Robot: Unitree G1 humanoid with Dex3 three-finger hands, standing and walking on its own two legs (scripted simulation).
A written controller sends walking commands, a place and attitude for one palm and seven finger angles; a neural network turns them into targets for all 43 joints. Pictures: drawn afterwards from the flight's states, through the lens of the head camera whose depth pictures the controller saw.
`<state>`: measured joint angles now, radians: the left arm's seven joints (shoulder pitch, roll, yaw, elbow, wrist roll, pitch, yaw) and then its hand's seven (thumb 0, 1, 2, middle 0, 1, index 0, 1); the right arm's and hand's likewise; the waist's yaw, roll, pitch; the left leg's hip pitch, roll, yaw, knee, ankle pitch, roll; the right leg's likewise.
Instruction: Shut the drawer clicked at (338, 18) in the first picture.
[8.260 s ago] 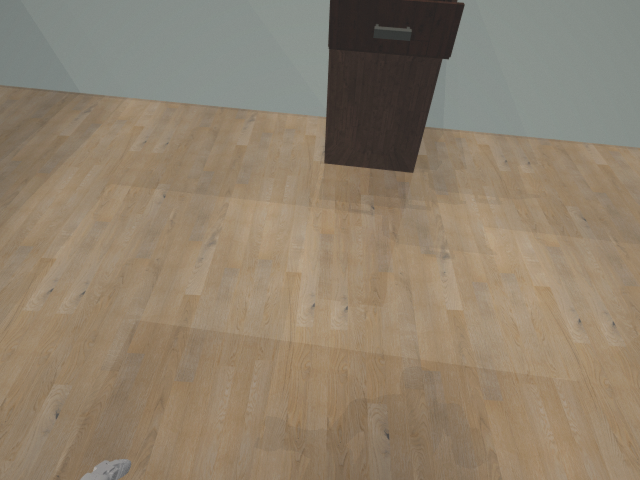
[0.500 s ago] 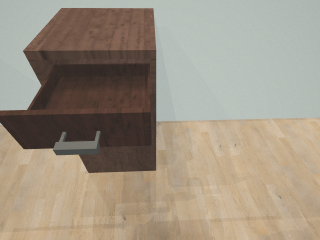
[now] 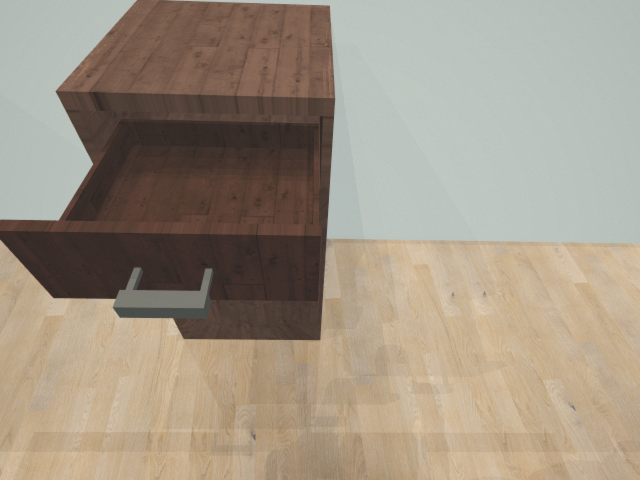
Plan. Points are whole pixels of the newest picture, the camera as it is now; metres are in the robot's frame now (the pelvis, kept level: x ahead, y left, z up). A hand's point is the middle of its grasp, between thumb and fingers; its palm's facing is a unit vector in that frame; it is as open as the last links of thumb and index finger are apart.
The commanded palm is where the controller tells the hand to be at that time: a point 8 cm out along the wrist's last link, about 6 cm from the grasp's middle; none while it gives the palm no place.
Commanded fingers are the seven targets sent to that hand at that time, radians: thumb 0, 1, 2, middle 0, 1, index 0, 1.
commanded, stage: shuffle to correct the standing spot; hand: left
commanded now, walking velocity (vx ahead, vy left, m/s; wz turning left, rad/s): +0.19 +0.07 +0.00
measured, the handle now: (168, 289) +0.35 +0.23 +0.02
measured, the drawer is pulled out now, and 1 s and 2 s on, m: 0.28 0.28 0.28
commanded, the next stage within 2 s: come to a stop and stand still in 0.02 s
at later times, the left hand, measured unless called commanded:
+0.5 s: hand out of the picture +0.04 +0.20 -0.19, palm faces +0.08 -0.98 -0.17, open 7.3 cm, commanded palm none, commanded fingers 0.00 0.90 0.90 -0.20 -0.30 -0.20 -0.30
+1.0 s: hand out of the picture +0.03 +0.16 -0.17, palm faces +0.04 -0.98 -0.17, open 7.3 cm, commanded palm none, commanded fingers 0.00 0.90 0.90 -0.20 -0.30 -0.20 -0.30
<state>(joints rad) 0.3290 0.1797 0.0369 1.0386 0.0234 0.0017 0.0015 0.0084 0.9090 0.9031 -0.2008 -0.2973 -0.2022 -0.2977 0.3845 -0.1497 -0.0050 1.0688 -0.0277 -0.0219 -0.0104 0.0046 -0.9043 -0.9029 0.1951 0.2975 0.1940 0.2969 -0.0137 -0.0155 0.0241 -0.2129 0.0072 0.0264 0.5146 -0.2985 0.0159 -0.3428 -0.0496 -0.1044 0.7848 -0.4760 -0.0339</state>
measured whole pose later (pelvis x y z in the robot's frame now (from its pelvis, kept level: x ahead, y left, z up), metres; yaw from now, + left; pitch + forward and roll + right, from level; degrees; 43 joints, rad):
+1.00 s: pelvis +0.02 -0.01 +0.01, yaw -1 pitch -1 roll +1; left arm 0.29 0.16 0.01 1.07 0.01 0.00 0.03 0.02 0.94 0.90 -0.20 -0.30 -0.20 -0.30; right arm 0.27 -0.13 0.00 1.13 -0.01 0.01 -0.04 0.00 -0.91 -0.90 0.19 0.30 0.19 0.30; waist 0.01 -0.04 0.03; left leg -0.18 0.03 0.04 0.43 -0.23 -0.02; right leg -0.18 0.04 -0.09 0.44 -0.25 -0.08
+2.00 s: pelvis +0.03 +0.03 +0.00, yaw -1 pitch +0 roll +1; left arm 0.52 0.19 0.00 0.36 -0.10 0.03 0.13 0.04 0.96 0.90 -0.22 -0.32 -0.22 -0.32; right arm 0.37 -0.20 0.02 0.95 0.03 -0.20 -0.07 0.03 -0.93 -0.90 0.20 0.30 0.20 0.30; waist 0.01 0.00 -0.01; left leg -0.21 -0.04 0.06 0.49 -0.29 0.04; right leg -0.25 -0.03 -0.05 0.55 -0.30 -0.01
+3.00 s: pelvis +0.01 +0.01 -0.04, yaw +1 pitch +7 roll -1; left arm 0.70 0.21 0.11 -0.33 -0.27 -0.34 -0.20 0.02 0.90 0.90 -1.15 -1.33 -1.15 -1.33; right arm 0.23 -0.24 -0.02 0.55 0.06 -0.29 -0.06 0.02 -0.90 -0.90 0.19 0.30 0.19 0.30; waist 0.02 0.03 -0.11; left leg -0.56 0.01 0.00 0.88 -0.44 0.02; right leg -0.54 0.00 -0.11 0.85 -0.43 -0.05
